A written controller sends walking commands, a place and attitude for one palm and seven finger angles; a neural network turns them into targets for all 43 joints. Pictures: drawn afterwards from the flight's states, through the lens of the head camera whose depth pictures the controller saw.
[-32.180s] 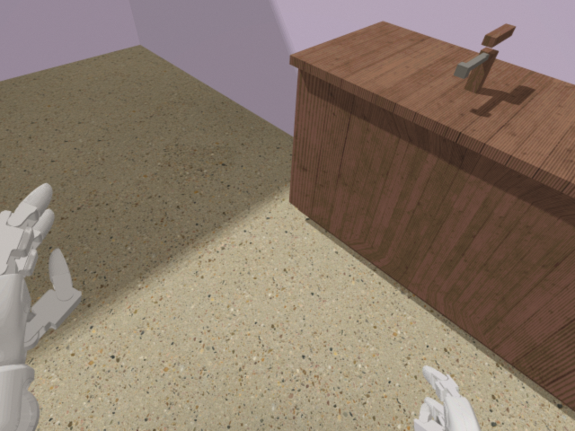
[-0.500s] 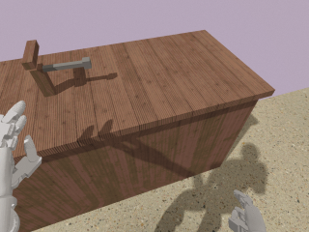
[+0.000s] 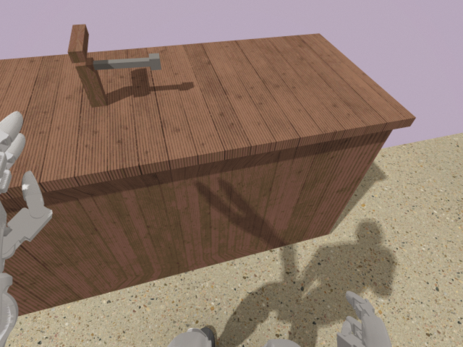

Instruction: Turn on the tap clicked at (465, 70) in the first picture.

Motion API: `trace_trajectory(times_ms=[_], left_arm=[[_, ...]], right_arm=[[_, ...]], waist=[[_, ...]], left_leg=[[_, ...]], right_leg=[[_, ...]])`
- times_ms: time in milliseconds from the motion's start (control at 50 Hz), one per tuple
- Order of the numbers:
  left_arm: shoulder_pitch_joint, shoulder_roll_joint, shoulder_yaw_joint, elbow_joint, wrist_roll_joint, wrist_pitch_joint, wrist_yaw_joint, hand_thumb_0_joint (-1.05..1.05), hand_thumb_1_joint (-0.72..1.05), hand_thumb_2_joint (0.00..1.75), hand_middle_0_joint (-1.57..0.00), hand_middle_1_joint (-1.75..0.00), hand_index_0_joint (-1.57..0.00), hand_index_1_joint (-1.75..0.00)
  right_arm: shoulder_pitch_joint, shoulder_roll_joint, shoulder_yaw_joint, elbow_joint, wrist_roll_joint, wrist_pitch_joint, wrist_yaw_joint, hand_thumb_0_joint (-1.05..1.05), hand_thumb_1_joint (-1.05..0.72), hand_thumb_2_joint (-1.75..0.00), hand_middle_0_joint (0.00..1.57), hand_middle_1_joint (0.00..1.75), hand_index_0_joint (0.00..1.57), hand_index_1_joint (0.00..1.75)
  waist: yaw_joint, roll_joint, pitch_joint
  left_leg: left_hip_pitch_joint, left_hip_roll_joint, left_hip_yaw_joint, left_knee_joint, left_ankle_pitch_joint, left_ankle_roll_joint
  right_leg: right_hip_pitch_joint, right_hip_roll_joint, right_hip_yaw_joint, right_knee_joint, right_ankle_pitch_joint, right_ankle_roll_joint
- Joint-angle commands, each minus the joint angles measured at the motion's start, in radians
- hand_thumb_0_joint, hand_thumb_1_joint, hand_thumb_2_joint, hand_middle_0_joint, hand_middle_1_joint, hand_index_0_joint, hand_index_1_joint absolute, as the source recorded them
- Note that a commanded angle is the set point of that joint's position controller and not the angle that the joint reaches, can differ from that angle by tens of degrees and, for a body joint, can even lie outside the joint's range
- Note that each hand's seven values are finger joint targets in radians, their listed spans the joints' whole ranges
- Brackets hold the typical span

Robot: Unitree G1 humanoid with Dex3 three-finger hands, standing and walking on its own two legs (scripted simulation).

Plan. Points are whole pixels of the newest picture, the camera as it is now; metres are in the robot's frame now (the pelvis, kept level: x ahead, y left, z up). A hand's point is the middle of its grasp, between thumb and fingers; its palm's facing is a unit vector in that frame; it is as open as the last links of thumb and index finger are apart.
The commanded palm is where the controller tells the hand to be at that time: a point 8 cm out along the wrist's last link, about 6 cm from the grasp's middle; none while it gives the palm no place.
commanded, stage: step back with the hand held close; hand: left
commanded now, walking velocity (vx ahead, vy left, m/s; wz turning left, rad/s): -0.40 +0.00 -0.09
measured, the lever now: (155, 61) +0.70 +0.22 +0.14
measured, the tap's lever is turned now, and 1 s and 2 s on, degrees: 86 86 86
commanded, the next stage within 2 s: stop stepping back and stand still in 0.10 s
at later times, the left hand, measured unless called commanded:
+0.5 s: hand (4, 313) +0.13 +0.24 +0.17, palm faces +0.29 -0.89 -0.35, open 7.4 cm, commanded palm +0.07 +0.28 +0.20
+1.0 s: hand (9, 346) +0.10 +0.21 +0.19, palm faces +0.31 -0.87 -0.38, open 7.4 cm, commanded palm +0.05 +0.26 +0.20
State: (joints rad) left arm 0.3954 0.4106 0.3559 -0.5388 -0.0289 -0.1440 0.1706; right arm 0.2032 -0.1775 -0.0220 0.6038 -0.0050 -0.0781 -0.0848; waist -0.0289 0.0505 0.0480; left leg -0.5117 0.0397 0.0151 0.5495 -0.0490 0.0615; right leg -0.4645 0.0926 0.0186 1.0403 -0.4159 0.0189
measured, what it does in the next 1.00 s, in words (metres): walks backwards: right foot, then left foot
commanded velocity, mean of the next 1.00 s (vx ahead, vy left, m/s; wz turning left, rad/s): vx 0.07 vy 0.02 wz -0.02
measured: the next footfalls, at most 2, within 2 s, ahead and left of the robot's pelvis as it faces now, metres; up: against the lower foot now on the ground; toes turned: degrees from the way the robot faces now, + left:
right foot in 0.14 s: -0.08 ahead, -0.10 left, +0.00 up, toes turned -3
left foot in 0.40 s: -0.07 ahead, +0.12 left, +0.00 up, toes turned -2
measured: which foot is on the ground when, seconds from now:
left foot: down 0.00-0.14, up 0.16-0.38, down 0.40-0.72, up 0.74-1.00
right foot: up 0.00-0.12, down 0.14-0.46, up 0.48-0.68, down 0.70-1.00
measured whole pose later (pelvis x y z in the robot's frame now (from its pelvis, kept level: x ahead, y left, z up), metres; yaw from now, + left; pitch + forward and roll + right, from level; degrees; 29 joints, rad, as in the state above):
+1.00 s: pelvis -0.13 -0.01 +0.02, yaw -5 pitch -2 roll +1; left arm 0.48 0.36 0.32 -0.46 -0.05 -0.16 0.16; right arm 0.25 -0.24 -0.02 0.65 0.01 -0.08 -0.07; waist -0.03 0.01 0.00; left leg -0.29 0.04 0.06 0.61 -0.29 0.02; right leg -0.20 0.02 -0.08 0.49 -0.26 -0.07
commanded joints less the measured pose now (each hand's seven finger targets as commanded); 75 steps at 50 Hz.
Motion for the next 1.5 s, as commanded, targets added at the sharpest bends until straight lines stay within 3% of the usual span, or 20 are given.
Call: trace_trajectory(times_ms=[0, 40, 80, 120, 160, 200, 260, 320, 400, 440, 500, 620, 660, 700, 720, 800, 840, 940, 1040, 1480], left_arm=[[0.102, 0.084, 0.107, -0.193, -0.040, -0.043, 0.030, 0.00, 0.90, 0.90, -0.20, -0.30, -0.20, -0.30], [0.052, 0.074, 0.064, -0.200, -0.050, -0.034, 0.023, 0.00, 0.90, 0.90, -0.20, -0.30, -0.20, -0.30], [-0.054, 0.076, 0.037, -0.187, -0.042, -0.035, 0.016, 0.00, 0.90, 0.90, -0.20, -0.30, -0.20, -0.30], [-0.210, 0.133, 0.012, -0.228, -0.012, -0.049, 0.020, 0.00, 0.90, 0.90, -0.20, -0.30, -0.20, -0.30], [-0.211, 0.115, 0.002, -0.168, -0.009, -0.058, 0.016, 0.00, 0.90, 0.90, -0.20, -0.30, -0.20, -0.30], [-0.230, 0.185, 0.070, -0.188, -0.004, -0.034, -0.014, 0.00, 0.90, 0.90, -0.20, -0.30, -0.20, -0.30], [-0.099, 0.106, 0.061, -0.035, -0.019, -0.021, -0.005, 0.00, 0.90, 0.90, -0.20, -0.30, -0.20, -0.30], [-0.033, 0.077, 0.056, -0.072, -0.030, -0.017, -0.003, 0.00, 0.90, 0.90, -0.20, -0.30, -0.20, -0.30], [0.036, 0.128, 0.106, -0.195, -0.042, -0.018, 0.007, 0.00, 0.90, 0.90, -0.20, -0.30, -0.20, -0.30], [0.065, 0.147, 0.117, -0.252, -0.041, -0.023, 0.007, 0.00, 0.90, 0.90, -0.20, -0.30, -0.20, -0.30], [-0.064, 0.129, 0.083, -0.317, -0.022, -0.035, 0.019, 0.00, 0.90, 0.90, -0.20, -0.30, -0.20, -0.30], [-0.013, 0.074, 0.036, -0.090, -0.003, 0.005, 0.034, 0.00, 0.90, 0.90, -0.20, -0.30, -0.20, -0.30], [-0.029, 0.087, 0.042, -0.071, 0.006, 0.001, 0.030, 0.00, 0.90, 0.90, -0.20, -0.30, -0.20, -0.30], [-0.056, 0.125, 0.065, -0.068, 0.007, -0.002, 0.021, 0.00, 0.90, 0.90, -0.20, -0.30, -0.20, -0.30], [-0.118, 0.111, 0.043, -0.102, -0.003, -0.018, 0.015, 0.00, 0.90, 0.90, -0.20, -0.30, -0.20, -0.30], [-0.090, 0.163, 0.107, -0.138, -0.005, -0.057, 0.005, 0.00, 0.90, 0.90, -0.20, -0.30, -0.20, -0.30], [-0.041, 0.146, 0.109, -0.124, -0.007, -0.072, 0.008, 0.00, 0.90, 0.90, -0.20, -0.30, -0.20, -0.30], [0.048, 0.111, 0.104, -0.079, -0.027, -0.062, 0.015, 0.00, 0.90, 0.90, -0.20, -0.30, -0.20, -0.30], [0.023, 0.088, 0.077, -0.087, -0.034, -0.051, 0.007, 0.00, 0.90, 0.90, -0.20, -0.30, -0.20, -0.30], [-0.003, 0.070, 0.056, -0.137, -0.024, -0.020, 0.007, 0.00, 0.90, 0.90, -0.20, -0.30, -0.20, -0.30]], right_arm=[[-0.126, -0.128, -0.045, -0.146, 0.012, -0.079, 0.011, 0.00, -0.90, -0.90, 0.20, 0.30, 0.20, 0.30], [-0.135, -0.119, -0.013, -0.122, 0.007, -0.073, 0.017, 0.00, -0.90, -0.90, 0.20, 0.30, 0.20, 0.30], [-0.138, -0.117, -0.011, -0.090, 0.000, -0.063, 0.016, 0.00, -0.90, -0.90, 0.20, 0.30, 0.20, 0.30], [-0.172, -0.104, -0.009, -0.074, 0.011, -0.050, 0.013, 0.00, -0.90, -0.90, 0.20, 0.30, 0.20, 0.30], [-0.179, -0.109, 0.003, -0.074, 0.015, -0.064, 0.008, 0.00, -0.90, -0.90, 0.20, 0.30, 0.20, 0.30], [-0.206, -0.116, 0.005, -0.130, 0.015, -0.052, 0.005, 0.00, -0.90, -0.90, 0.20, 0.30, 0.20, 0.30], [-0.173, -0.105, 0.012, -0.130, 0.018, -0.030, 0.001, 0.00, -0.90, -0.90, 0.20, 0.30, 0.20, 0.30], [-0.117, -0.124, 0.001, -0.148, 0.023, -0.036, 0.009, 0.00, -0.90, -0.90, 0.20, 0.30, 0.20, 0.30], [-0.118, -0.186, -0.031, -0.211, 0.045, -0.037, 0.014, 0.00, -0.90, -0.90, 0.20, 0.30, 0.20, 0.30], [-0.107, -0.153, -0.012, -0.199, 0.023, -0.040, 0.011, 0.00, -0.90, -0.90, 0.20, 0.30, 0.20, 0.30], [-0.113, -0.156, -0.013, -0.159, 0.007, -0.070, 0.007, 0.00, -0.90, -0.90, 0.20, 0.30, 0.20, 0.30], [-0.107, -0.172, -0.013, -0.123, 0.018, -0.073, -0.002, 0.00, -0.90, -0.90, 0.20, 0.30, 0.20, 0.30], [-0.114, -0.162, -0.016, -0.120, 0.010, -0.060, -0.003, 0.00, -0.90, -0.90, 0.20, 0.30, 0.20, 0.30], [-0.110, -0.150, -0.023, -0.118, 0.005, -0.051, 0.003, 0.00, -0.90, -0.90, 0.20, 0.30, 0.20, 0.30], [-0.121, -0.143, -0.025, -0.109, 0.012, -0.058, 0.009, 0.00, -0.90, -0.90, 0.20, 0.30, 0.20, 0.30], [-0.096, -0.145, -0.026, -0.105, 0.010, -0.059, 0.018, 0.00, -0.90, -0.90, 0.20, 0.30, 0.20, 0.30], [-0.103, -0.125, -0.015, -0.112, 0.011, -0.061, 0.013, 0.00, -0.90, -0.90, 0.20, 0.30, 0.20, 0.30], [-0.093, -0.128, -0.020, -0.128, 0.012, -0.065, 0.009, 0.00, -0.90, -0.90, 0.20, 0.30, 0.20, 0.30], [-0.106, -0.174, -0.040, -0.149, 0.026, -0.062, 0.011, 0.00, -0.90, -0.90, 0.20, 0.30, 0.20, 0.30], [-0.122, -0.145, -0.001, -0.171, 0.006, -0.056, 0.007, 0.00, -0.90, -0.90, 0.20, 0.30, 0.20, 0.30]], waist=[[0.051, 0.180, -0.260], [0.039, 0.235, -0.215], [0.042, 0.101, -0.152], [0.052, -0.297, -0.053], [0.049, -0.273, -0.089], [0.040, -0.273, -0.121], [0.042, -0.088, -0.140], [0.030, -0.099, -0.191], [0.042, 0.037, -0.243], [0.005, 0.174, -0.213], [0.003, 0.211, -0.103], [0.013, 0.121, -0.049], [0.020, 0.023, -0.060], [0.024, -0.249, -0.045], [0.023, -0.265, -0.040], [0.007, -0.095, -0.083], [0.016, -0.127, -0.105], [0.029, -0.142, -0.105], [0.036, -0.040, -0.100], [0.030, 0.014, -0.167]], left_leg=[[0.209, 0.203, -0.164, -0.372, -0.461, -0.003], [0.172, 0.197, -0.135, -0.419, -0.478, -0.048], [0.192, 0.131, -0.047, -0.247, -0.435, -0.120], [0.166, -0.040, -0.007, 0.435, -0.415, -0.148], [-0.007, -0.060, -0.062, 0.641, -0.440, -0.120], [-0.013, -0.052, -0.010, 0.565, -0.335, -0.111], [0.094, -0.033, 0.042, 0.283, -0.274, -0.086], [0.251, -0.037, 0.040, -0.037, -0.179, -0.060], [0.460, 0.184, -0.190, -0.178, 0.143, 0.005], [0.475, 0.177, -0.219, -0.201, 0.286, -0.001], [0.335, 0.234, -0.302, -0.358, -0.292, 0.045], [0.152, 0.155, -0.144, -0.297, -0.616, 0.023], [0.036, 0.094, -0.070, -0.127, -0.604, 0.004], [-0.069, -0.017, 0.018, 0.287, -0.458, -0.037], [-0.082, -0.014, -0.004, 0.437, -0.423, -0.049], [0.004, 0.025, -0.021, 0.411, -0.307, -0.064], [0.070, 0.017, 0.022, 0.271, -0.285, -0.059], [0.227, -0.012, 0.067, 0.000, -0.222, -0.044], [0.313, 0.099, -0.092, -0.112, -0.016, -0.011], [0.299, 0.078, -0.071, -0.199, -0.016, -0.049]], right_leg=[[0.144, -0.008, -0.062, -0.116, -0.118, -0.023], [0.222, 0.001, -0.070, -0.344, -0.155, -0.050], [0.182, -0.075, -0.003, -0.736, -0.099, -0.091], [-0.117, -0.479, 0.524, -0.980, 0.089, -0.222], [0.069, -0.392, 0.260, -0.790, 0.766, -0.127], [0.213, -0.302, 0.142, -0.655, 0.917, -0.100], [0.282, -0.306, 0.143, -0.637, 0.791, -0.146], [0.324, -0.249, 0.133, -0.622, 0.549, -0.110], [0.205, -0.099, 0.042, -0.529, 0.223, -0.022], [0.103, -0.065, -0.034, -0.411, 0.136, -0.006], [0.053, -0.075, -0.020, -0.258, -0.034, -0.014], [0.288, -0.043, -0.128, -0.561, 0.040, -0.023], [0.391, -0.102, -0.030, -0.653, 0.018, -0.070], [0.331, -0.385, 0.427, -0.871, -0.192, -0.193], [0.310, -0.421, 0.459, -0.883, -0.151, -0.208], [0.271, -0.379, 0.251, -0.807, 0.106, -0.193], [0.290, -0.350, 0.168, -0.779, 0.187, -0.172], [0.283, -0.322, 0.147, -0.743, 0.163, -0.127], [0.257, -0.177, 0.066, -0.637, 0.289, -0.026], [0.350, -0.124, -0.011, -0.654, 0.370, -0.018]])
